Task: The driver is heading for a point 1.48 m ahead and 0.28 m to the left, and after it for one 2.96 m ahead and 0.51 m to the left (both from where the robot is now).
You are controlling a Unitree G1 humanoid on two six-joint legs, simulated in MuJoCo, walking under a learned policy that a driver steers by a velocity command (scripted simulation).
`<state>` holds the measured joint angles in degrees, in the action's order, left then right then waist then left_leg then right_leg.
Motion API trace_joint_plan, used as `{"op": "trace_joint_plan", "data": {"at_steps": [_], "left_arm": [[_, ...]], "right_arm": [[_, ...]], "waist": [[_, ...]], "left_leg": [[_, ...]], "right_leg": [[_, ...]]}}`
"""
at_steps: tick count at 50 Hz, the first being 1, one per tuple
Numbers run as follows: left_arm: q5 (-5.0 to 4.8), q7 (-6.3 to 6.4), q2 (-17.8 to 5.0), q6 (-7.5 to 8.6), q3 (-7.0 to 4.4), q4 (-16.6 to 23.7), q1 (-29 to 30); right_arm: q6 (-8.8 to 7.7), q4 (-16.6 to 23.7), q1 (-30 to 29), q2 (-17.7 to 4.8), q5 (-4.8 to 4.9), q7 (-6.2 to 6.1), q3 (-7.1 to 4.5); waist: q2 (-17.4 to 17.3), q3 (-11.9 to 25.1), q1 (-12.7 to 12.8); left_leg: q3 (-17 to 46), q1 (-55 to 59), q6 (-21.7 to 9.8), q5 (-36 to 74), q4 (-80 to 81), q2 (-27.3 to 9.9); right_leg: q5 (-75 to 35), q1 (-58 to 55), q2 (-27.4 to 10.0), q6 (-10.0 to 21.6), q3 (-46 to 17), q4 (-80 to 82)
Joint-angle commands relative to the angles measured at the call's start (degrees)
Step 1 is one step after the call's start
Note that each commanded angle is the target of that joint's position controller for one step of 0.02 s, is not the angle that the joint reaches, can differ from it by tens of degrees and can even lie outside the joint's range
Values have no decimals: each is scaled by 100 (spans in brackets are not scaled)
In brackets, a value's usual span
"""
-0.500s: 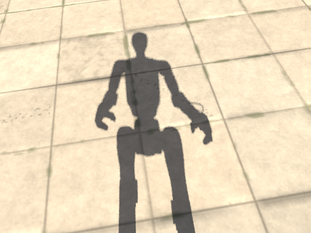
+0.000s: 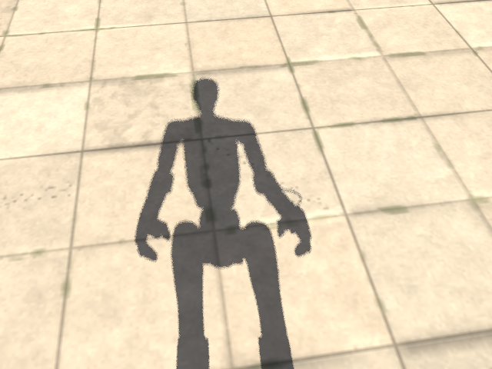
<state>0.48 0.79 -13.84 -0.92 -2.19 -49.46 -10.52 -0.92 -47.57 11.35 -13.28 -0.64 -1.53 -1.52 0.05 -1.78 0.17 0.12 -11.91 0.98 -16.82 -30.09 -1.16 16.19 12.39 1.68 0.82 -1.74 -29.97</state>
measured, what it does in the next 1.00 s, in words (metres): walks ahead: right foot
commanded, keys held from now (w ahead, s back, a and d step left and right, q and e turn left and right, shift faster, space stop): no key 0.20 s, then w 0.80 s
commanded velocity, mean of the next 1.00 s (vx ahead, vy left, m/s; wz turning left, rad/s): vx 0.28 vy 0.00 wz -0.01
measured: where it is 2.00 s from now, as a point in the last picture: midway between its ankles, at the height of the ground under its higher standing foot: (252, 357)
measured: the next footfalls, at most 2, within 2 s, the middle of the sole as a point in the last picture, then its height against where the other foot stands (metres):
right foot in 0.90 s outside the picture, level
left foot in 1.36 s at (208, 328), level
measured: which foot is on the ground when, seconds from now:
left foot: down 0.00-0.92, up 0.94-1.00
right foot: down 0.00-0.54, up 0.56-0.88, down 0.90-1.00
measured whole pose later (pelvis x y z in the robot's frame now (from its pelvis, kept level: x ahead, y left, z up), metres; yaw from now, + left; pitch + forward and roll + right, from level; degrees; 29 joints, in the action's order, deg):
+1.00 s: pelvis +0.29 -0.01 -0.01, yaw +1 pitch +1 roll -1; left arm -0.7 -1.9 -14.7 5.1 -2.7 -48.6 -3.6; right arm -5.2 -56.1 22.3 -14.3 1.7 -0.1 -1.8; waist -0.9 -3.0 -1.4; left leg 3.8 -14.0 -2.5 -24.0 -66.9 -0.7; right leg 7.9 24.0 2.6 4.2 3.3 -30.9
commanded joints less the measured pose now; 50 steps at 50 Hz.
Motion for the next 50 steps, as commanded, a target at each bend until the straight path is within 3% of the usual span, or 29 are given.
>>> {"op": "trace_joint_plan", "data": {"at_steps": [1, 10, 11, 13, 16, 18, 20, 22, 23, 25, 26, 27, 28, 29, 30, 31, 33, 36, 38, 40, 42, 43, 44, 45, 46, 47, 48, 49, 50], "left_arm": [[-12, 41, -560, 72, -125, 155, 111], [-30, 100, -579, 63, -124, -347, 63], [-41, 107, -564, 55, -123, -441, -35], [-118, 119, -676, 46, -174, -513, -114], [-188, 100, -638, 261, -164, -506, -208], [-217, 47, -686, 434, -187, -574, -391], [-233, -12, -815, 536, -222, -665, -686], [-230, -51, -1017, 567, -259, -669, -775], [-239, -58, -1015, 575, -255, -604, -630], [-245, -75, -903, 580, -220, -321, 99], [-226, -96, -729, 655, -170, -40, 659], [-149, -120, -622, 800, -151, 89, 708], [-154, -148, -683, 844, -156, 39, 554], [-286, -189, -613, 832, -139, 21, 494], [-345, -215, -504, 803, -100, 62, 571], [-313, -226, -430, 783, -86, 133, 696], [-208, -272, -298, 739, -55, 243, 837], [-124, -335, -16, 701, 83, 541, 1489], [-164, -326, -146, 672, 72, 727, 1795], [-209, -321, -403, 652, 12, 831, 1857], [-199, -312, -672, 659, -107, 802, 1559], [-208, -290, -818, 641, -193, 676, 1086], [-227, -254, -999, 607, -316, 406, 217], [-208, -205, -1206, 568, -407, 165, -728], [-50, -199, -1734, 561, -524, -5, -1467], [-78, -232, -1274, 557, -382, -67, -1417], [-138, -242, -1014, 595, -289, -19, -788], [-130, -247, -853, 629, -233, 100, -221], [-69, -273, -713, 672, -184, 137, 149]], "right_arm": [[-60, 196, -5, -699, 9, -26, -160], [-42, -222, 40, -641, 22, -36, -137], [-29, -317, 151, -623, 32, -43, -138], [-4, -368, 170, -695, 105, -70, -174], [-187, -332, 201, -656, 186, -70, -156], [-362, -317, 175, -623, 204, -13, -161], [-505, -224, 0, -481, 214, 67, -137], [-609, -153, -12, -362, 251, 132, -106], [-642, -186, 98, -404, 256, 162, -108], [-678, -569, 1041, -604, 245, 213, -192], [-685, -904, 1925, -1048, 242, 214, -356], [-616, -1130, 2701, -1500, 183, 225, -510], [-574, -1045, 2454, -987, 101, 245, -324], [-551, -951, 2152, -696, 40, 249, -227], [-522, -882, 1976, -637, 44, 248, -184], [-480, -869, 1809, -606, 92, 249, -137], [-400, -817, 1607, -465, 81, 206, -59], [-379, -686, 1360, -709, 58, 49, -76], [-442, -784, 1613, -991, 115, -6, -155], [-474, -852, 1628, -1013, 190, -9, -200], [-432, -853, 1565, -1068, 158, 3, -248], [-368, -839, 1512, -1108, 112, 9, -275], [-287, -809, 1461, -1046, 67, 14, -262], [-257, -714, 1448, -945, 14, 23, -208], [-338, -637, 2295, -87, 20, 116, 22], [-507, -767, 2159, -223, 135, 174, 15], [-606, -477, 1440, -763, 330, 200, -146], [-653, -317, 959, -885, 362, 172, -164], [-636, -287, 770, -866, 286, 124, -199]], "waist": [[18, 193, -34], [-10, 123, -14], [-5, 242, -13], [-9, -83, 11], [33, -683, 34], [158, -602, 91], [507, -484, 182], [978, -459, 91], [952, -479, -21], [576, -209, -549], [-401, 78, -885], [-1663, 357, -1072], [-1254, 229, -800], [-720, -81, -583], [-442, -226, -497], [-250, -432, -401], [-416, -476, -272], [-465, -606, -307], [-613, -625, -323], [-647, -643, -204], [-718, -263, 49], [-822, 124, 303], [-813, 631, 716], [-650, 1191, 1089], [943, 2297, 714], [1227, 2599, 778], [1023, 1350, 641], [504, 706, 440], [173, 333, 219]], "left_leg": [[250, 42, -133, 996, 490, -237], [175, 63, -125, 1030, 580, -149], [94, 101, -147, 451, 578, -68], [92, -291, -337, -1507, 500, 34], [458, -824, -602, -2369, 484, -149], [490, -979, -658, -1956, 213, -159], [203, -1336, -612, -1346, -312, 60], [-78, -1486, -648, -787, -800, 186], [-59, -1321, -725, -711, -607, 147], [145, 17, -849, -94, 165, 85], [1154, 1531, -1066, 769, 731, -373], [2834, 3197, -1478, 1909, 1200, -1384], [3217, 3247, -1651, 2617, 1184, -1877], [2854, 3105, -1646, 2779, 1128, -1889], [2412, 2994, -1598, 2807, 1281, -1807], [1997, 2732, -1452, 2886, 1490, -1716], [1302, 1956, -1182, 2890, 1901, -1272], [458, 495, -1060, 2483, 2436, -701], [509, 442, -1082, 2292, 2739, -883], [478, 926, -1002, 2515, 2643, -1079], [411, 1521, -854, 4100, 2002, -1225], [330, 1721, -773, 5117, 1359, -1223], [174, 1585, -653, 5708, 281, -1044], [150, 519, -518, 4790, -1149, -865], [81, -1707, -156, 1395, -3722, 142], [868, -2302, -266, -1447, -4708, 462], [792, -2912, -389, -1197, -5051, 102], [616, -2835, -473, -632, -4818, -232], [503, -2566, -468, -239, -4452, -475]], "right_leg": [[-967, -38, -314, 106, -343, 488], [-1089, -164, -315, 89, -303, 537], [-497, -201, -244, 117, -232, 545], [1665, 202, -132, 297, -204, 490], [2593, 674, -404, 565, -629, 612], [2414, 426, -630, 735, -996, 686], [2390, -98, -1012, 1025, -1728, 1083], [2003, -346, -1609, 1398, -2689, 1488], [1397, -279, -1678, 1410, -2680, 1360], [-319, 337, -1186, 993, -1636, 517], [-1682, 1418, -392, 522, -482, -1064], [-640, 3167, 238, 86, 242, -2984], [1422, 3958, 86, 116, -84, -3714], [1353, 4359, -210, 240, -257, -4293], [1061, 4648, -415, 304, -134, -4436], [730, 4736, -628, 316, -47, -4145], [38, 4037, -714, 203, 239, -3393], [-1370, 2419, -386, -60, 644, -1428], [-1811, 1826, -245, -48, 610, -682], [-1946, 1750, -232, 102, 435, -154], [-1772, 1307, -82, 296, 430, -29], [-1529, 772, 49, 421, 502, -138], [-1381, -215, 180, 587, 612, -133], [-1280, -1795, -357, 840, 55, -302], [136, -3970, -2035, 1896, -2795, 64], [1055, -3793, -2369, 2009, -4480, 1315], [1366, -2805, -2148, 1662, -3734, 1559], [971, -1735, -1976, 1475, -2916, 1732], [339, -826, -1764, 1360, -2278, 1902]]}}
Over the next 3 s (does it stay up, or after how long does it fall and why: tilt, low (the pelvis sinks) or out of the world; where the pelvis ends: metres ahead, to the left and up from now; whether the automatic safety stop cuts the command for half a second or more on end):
stays up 0.65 0.05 0.01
